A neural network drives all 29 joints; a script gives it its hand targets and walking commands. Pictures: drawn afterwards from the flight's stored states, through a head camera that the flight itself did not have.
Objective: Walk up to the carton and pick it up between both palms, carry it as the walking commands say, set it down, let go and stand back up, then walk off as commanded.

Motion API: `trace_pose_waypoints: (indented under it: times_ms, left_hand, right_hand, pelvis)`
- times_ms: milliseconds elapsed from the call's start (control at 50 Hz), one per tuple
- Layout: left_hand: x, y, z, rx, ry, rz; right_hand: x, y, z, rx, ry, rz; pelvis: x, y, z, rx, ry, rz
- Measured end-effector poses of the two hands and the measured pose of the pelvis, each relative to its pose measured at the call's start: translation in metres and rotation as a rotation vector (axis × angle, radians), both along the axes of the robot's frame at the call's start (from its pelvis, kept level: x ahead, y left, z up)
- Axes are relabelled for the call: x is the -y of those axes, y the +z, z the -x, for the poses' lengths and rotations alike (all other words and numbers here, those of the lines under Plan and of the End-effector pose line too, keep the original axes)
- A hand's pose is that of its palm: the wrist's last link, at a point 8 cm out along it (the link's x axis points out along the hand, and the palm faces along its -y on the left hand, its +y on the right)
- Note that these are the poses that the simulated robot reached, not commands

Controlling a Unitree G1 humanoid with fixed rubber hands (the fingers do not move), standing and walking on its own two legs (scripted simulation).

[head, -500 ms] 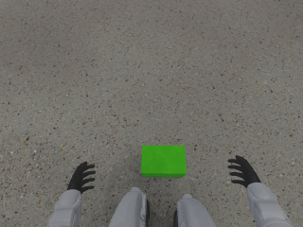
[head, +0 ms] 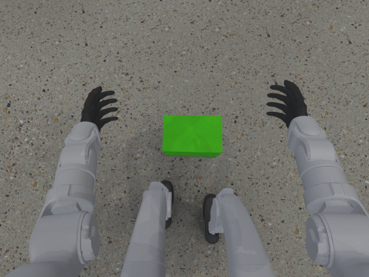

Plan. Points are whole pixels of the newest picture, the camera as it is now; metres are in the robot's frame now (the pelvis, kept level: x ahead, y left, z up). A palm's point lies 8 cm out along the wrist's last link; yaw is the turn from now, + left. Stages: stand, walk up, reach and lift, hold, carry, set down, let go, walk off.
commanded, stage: reach and lift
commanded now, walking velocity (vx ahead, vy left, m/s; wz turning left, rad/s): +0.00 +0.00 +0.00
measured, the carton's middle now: (192, 137) +0.46 +0.02 -0.56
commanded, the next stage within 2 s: none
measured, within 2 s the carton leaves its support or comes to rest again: neither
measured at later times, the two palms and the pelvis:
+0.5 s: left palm (112, 113) +0.45 +0.23 -0.17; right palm (277, 111) +0.46 -0.19 -0.17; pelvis +0.03 +0.03 -0.04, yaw -1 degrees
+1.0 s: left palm (130, 130) +0.44 +0.22 -0.34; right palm (255, 128) +0.45 -0.19 -0.34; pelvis -0.03 +0.01 -0.19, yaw +0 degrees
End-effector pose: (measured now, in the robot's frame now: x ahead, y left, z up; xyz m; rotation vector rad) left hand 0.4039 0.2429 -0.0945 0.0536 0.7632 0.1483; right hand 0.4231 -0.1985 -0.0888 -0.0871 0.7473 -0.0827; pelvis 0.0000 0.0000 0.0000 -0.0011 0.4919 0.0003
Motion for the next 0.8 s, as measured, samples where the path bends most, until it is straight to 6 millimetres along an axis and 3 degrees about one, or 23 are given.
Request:
trace_pose_waypoints:
  times_ms: [180, 320, 420, 620, 800]
  left_hand:
    - [0.009, -0.022, -0.041, 0.069, 0.005, 0.015]
    - [0.012, -0.041, -0.045, 0.068, 0.003, 0.024]
    - [0.014, -0.06, -0.045, 0.058, 0.014, 0.026]
    - [0.015, -0.113, -0.044, 0.069, 0.032, 0.009]
    - [0.019, -0.179, -0.035, 0.051, 0.05, 0.015]
  right_hand:
    - [-0.013, -0.022, -0.036, 0.063, -0.014, -0.024]
    - [-0.004, -0.039, -0.034, 0.054, -0.029, -0.018]
    - [-0.002, -0.058, -0.033, 0.048, -0.028, -0.028]
    - [-0.004, -0.117, -0.037, 0.059, -0.017, -0.035]
    - [-0.005, -0.179, -0.033, 0.067, -0.008, -0.031]
  pelvis:
    - [-0.01, -0.009, -0.012, -0.159, 0.0, 0.0]
    - [-0.019, -0.011, -0.03, -0.258, 0.001, 0.008]
    - [-0.025, -0.024, -0.035, -0.314, -0.007, 0.006]
    - [-0.026, -0.078, -0.021, -0.374, -0.011, -0.001]
    - [-0.019, -0.14, 0.004, -0.351, -0.012, -0.01]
